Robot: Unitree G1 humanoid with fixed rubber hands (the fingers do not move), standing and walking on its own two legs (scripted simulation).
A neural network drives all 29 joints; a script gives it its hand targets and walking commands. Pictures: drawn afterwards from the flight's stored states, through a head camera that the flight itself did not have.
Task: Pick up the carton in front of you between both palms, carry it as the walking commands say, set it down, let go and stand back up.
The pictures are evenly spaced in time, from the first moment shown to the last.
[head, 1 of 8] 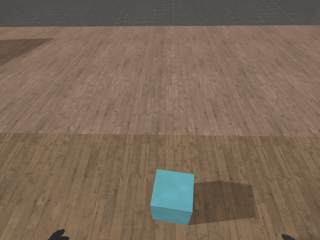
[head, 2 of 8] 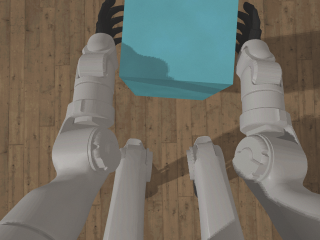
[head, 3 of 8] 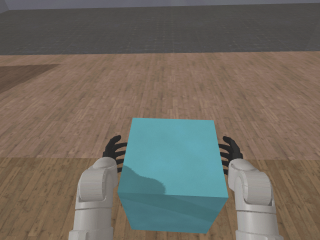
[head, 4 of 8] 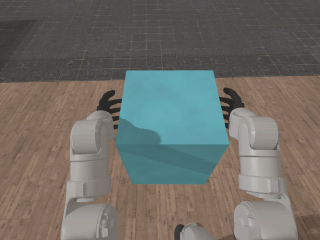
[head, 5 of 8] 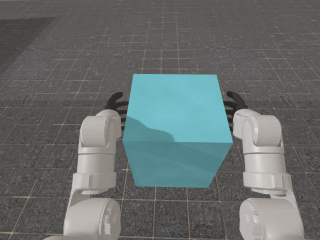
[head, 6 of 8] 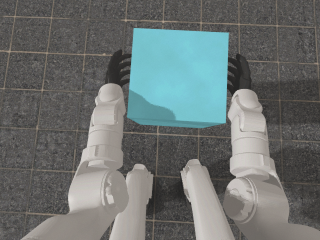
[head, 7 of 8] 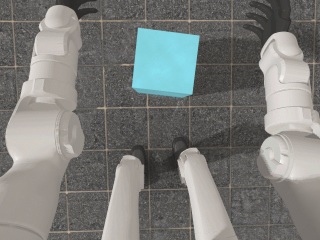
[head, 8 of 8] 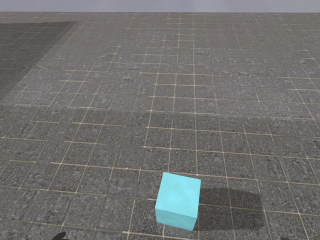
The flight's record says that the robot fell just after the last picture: no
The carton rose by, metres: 0.69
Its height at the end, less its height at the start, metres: -0.40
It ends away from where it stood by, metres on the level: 4.52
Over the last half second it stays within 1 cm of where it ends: yes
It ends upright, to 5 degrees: yes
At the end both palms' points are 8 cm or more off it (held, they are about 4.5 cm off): yes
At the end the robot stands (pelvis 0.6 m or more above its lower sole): yes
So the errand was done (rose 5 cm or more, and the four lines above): yes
